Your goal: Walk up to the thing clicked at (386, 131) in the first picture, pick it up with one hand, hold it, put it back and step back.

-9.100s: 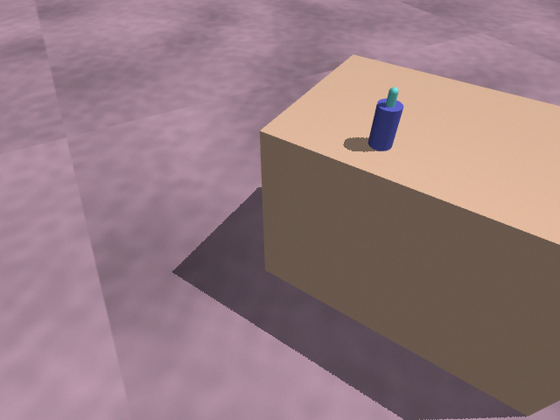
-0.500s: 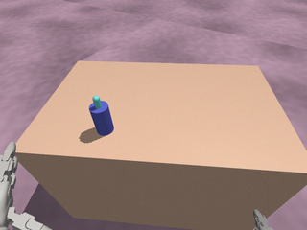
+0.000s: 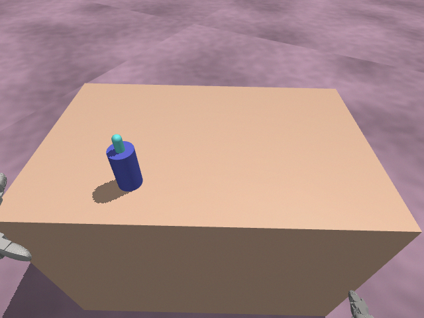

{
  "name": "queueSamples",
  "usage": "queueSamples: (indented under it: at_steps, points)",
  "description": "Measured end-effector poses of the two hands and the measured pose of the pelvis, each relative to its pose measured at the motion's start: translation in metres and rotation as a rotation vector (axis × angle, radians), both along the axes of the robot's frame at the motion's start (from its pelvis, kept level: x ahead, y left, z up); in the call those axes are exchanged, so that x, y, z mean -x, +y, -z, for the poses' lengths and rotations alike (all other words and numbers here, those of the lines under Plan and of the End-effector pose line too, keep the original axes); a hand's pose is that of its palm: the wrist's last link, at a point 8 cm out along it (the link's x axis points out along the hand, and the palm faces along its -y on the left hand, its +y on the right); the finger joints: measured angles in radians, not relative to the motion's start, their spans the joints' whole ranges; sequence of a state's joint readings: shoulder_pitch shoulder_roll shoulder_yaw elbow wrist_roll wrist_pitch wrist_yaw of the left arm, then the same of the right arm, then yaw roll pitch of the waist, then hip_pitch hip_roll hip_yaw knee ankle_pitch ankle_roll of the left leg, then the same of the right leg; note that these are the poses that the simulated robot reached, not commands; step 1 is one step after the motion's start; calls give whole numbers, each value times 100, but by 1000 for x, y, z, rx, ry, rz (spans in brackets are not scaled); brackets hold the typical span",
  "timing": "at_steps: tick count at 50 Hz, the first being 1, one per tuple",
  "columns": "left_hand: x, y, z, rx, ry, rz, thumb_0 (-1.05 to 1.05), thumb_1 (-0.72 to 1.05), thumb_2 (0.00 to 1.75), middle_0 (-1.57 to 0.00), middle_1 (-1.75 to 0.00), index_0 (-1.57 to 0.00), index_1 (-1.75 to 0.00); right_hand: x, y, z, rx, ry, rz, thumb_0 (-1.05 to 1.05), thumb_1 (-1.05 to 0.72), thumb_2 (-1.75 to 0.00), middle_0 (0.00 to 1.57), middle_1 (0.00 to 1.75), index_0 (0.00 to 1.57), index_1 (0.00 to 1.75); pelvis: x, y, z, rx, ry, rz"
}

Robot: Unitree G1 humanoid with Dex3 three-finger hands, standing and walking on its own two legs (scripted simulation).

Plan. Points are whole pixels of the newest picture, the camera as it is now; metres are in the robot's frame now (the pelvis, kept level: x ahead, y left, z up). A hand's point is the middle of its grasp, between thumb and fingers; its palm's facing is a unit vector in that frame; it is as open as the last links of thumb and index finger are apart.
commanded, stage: go down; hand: left
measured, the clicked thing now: (123, 160) +0.50 +0.23 +0.01
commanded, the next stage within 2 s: none
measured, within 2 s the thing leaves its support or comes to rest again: neither
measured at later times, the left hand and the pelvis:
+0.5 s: hand out of the picture +0.31 +0.36 +0.12, palm faces +0.17 -0.99 +0.00, open 17.7 cm; pelvis -0.01 +0.00 +0.00, yaw +1 degrees
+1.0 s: hand (4, 176) +0.37 +0.39 +0.11, palm faces +0.21 -0.98 +0.00, open 17.7 cm; pelvis +0.00 +0.01 -0.02, yaw -1 degrees
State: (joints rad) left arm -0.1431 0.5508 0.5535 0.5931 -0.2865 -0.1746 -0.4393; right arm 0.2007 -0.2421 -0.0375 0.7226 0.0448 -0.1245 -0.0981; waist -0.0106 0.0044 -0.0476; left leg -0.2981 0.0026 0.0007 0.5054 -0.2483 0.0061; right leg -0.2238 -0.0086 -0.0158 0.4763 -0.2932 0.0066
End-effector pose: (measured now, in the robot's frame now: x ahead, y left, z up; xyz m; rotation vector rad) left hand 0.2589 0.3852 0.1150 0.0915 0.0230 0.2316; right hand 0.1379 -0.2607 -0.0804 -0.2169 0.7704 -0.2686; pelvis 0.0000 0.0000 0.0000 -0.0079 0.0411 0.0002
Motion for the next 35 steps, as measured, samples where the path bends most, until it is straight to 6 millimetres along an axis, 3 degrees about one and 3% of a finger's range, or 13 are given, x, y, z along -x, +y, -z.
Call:
queueSamples:
  at_steps: [9,17,27,35]
  points:
    - [-2,4,14,51,22,6,-1,-56,8,-4,-3,-3,-4,-4,5,-4,30,-11,-21,-1,50,-6,5,5,6,5,-1,5,0,5,12,5]
    - [-2,18,6,77,-25,1,-1,-54,8,-4,-3,-3,-4,-8,8,-8,51,-33,-38,-1,50,-6,5,5,6,5,4,4,1,10,11,-9]
    - [-29,32,-1,103,9,55,-1,-59,8,-4,-3,-3,-4,6,15,-3,67,-18,-70,-1,51,-6,5,5,6,5,16,5,4,16,54,-11]
    - [-53,39,1,110,7,35,-1,-60,8,-4,-4,-3,-5,17,12,-1,90,-6,-63,-1,52,-6,5,5,6,5,15,6,9,20,104,1]
